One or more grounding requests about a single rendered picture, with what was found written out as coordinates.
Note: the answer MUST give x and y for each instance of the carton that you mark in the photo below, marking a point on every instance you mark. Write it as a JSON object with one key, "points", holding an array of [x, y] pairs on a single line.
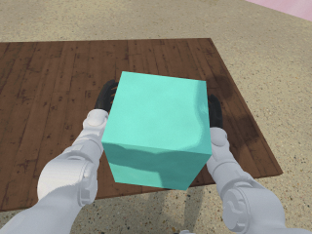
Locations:
{"points": [[158, 131]]}

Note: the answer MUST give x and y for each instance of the robot right hand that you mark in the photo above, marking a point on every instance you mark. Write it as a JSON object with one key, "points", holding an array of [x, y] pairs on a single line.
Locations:
{"points": [[215, 112]]}

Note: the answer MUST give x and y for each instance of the right robot forearm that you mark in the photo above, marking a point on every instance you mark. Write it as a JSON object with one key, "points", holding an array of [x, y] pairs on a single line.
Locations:
{"points": [[224, 169]]}

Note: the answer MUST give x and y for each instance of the robot left hand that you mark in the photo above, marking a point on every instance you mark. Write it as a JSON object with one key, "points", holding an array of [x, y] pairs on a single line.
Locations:
{"points": [[105, 96]]}

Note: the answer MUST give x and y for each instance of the robot left upper arm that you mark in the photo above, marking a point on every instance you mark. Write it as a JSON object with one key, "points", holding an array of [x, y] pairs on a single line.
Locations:
{"points": [[65, 187]]}

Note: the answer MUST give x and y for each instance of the robot right upper arm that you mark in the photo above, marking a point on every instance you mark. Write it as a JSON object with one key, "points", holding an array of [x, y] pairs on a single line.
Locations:
{"points": [[248, 210]]}

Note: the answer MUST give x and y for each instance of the table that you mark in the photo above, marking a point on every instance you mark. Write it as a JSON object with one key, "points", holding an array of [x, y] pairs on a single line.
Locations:
{"points": [[48, 88]]}

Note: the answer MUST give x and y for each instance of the left robot forearm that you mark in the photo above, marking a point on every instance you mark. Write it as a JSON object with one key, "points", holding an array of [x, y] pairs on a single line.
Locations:
{"points": [[87, 146]]}

